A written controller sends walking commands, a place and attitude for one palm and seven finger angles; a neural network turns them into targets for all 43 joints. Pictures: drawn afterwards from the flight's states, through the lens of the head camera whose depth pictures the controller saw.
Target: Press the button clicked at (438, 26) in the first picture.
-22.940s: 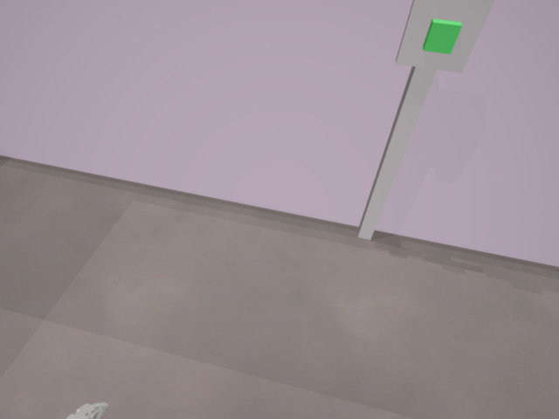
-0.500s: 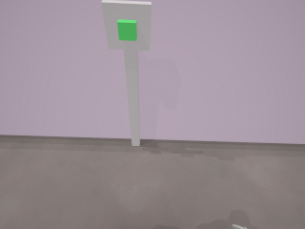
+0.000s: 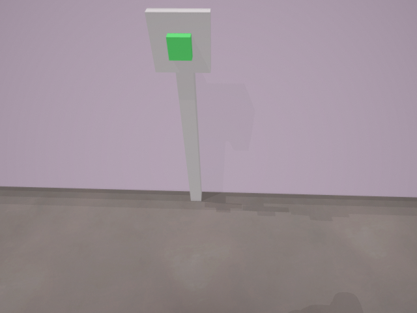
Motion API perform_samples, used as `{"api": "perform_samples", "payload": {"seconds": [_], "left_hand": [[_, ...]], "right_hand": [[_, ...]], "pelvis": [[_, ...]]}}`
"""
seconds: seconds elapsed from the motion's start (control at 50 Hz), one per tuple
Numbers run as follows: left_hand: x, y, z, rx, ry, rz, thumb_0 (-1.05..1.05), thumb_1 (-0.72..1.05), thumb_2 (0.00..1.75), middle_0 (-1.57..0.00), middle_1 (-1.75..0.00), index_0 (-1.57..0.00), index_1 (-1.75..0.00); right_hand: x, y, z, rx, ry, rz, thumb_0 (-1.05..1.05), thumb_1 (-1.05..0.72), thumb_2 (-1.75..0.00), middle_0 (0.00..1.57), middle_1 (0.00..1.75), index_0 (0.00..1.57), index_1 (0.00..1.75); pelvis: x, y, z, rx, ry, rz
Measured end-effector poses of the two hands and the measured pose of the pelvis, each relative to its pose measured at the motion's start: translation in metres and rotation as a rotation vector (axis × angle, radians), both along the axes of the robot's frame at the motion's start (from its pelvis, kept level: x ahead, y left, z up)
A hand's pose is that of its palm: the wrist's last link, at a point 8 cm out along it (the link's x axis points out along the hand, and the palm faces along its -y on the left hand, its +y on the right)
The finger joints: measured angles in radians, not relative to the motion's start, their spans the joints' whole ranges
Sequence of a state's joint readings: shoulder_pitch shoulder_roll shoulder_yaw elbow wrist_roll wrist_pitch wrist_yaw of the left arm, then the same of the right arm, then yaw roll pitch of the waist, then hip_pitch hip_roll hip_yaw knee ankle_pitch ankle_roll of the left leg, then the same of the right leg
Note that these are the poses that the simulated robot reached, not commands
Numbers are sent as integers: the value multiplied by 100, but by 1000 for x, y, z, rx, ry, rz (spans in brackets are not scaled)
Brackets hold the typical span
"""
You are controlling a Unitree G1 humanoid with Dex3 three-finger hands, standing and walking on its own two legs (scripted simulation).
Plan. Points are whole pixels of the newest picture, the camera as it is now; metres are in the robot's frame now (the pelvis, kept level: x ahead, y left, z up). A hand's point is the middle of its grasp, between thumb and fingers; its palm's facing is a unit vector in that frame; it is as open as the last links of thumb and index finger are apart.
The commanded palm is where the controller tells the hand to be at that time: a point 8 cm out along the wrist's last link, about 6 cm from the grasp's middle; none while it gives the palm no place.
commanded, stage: let the arm hang, fingers relaxed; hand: left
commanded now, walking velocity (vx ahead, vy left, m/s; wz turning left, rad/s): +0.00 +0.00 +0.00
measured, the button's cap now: (180, 46) +0.78 +0.13 +0.14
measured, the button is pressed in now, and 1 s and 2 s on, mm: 0 0 0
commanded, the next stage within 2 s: stand and wait in 0.34 s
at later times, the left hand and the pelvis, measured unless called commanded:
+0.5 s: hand out of the picture +0.04 +0.17 -0.17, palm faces +0.01 -0.98 -0.22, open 7.3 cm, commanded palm none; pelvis +0.02 -0.02 +0.00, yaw +0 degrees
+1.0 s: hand out of the picture +0.09 +0.19 -0.16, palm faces +0.00 -0.96 -0.28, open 7.3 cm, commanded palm none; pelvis +0.04 -0.03 +0.01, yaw -1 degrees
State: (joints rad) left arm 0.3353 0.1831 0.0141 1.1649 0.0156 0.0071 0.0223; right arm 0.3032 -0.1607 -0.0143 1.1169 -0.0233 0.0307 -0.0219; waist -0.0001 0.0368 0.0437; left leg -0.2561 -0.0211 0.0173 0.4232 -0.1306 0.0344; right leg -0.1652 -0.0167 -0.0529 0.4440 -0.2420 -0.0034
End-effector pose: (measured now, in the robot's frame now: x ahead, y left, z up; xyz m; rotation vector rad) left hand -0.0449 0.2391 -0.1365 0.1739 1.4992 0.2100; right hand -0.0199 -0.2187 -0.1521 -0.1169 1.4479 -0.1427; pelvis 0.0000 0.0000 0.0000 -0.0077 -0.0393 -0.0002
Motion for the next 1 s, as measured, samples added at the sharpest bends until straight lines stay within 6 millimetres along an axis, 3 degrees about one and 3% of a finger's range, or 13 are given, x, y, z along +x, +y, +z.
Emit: {"api": "perform_samples", "payload": {"seconds": [0.26,0.54,0.72,1.0], "left_hand": [[68,-29,-9,-56,-143,-51,0,91,90,-20,-30,-21,-31],[77,-18,-2,-15,-112,-50,0,91,90,-20,-30,-20,-30],[87,-10,2,9,-115,-53,0,91,90,-20,-30,-20,-30],[127,0,11,44,-187,-87,0,91,90,-20,-30,-20,-30]], "right_hand": [[13,-11,4,-20,-35,-16,0,-91,-90,20,30,20,30],[30,-27,6,-35,-18,-4,1,-91,-90,20,30,20,30],[59,-46,11,-69,-61,22,1,-91,-90,20,30,20,30],[106,-72,20,-114,-146,58,1,-91,-90,20,30,20,30]], "pelvis": [[7,-10,0,2,1,-7],[19,-17,2,2,5,-6],[27,-20,4,5,5,-7],[37,-26,6,9,9,-9]]}}
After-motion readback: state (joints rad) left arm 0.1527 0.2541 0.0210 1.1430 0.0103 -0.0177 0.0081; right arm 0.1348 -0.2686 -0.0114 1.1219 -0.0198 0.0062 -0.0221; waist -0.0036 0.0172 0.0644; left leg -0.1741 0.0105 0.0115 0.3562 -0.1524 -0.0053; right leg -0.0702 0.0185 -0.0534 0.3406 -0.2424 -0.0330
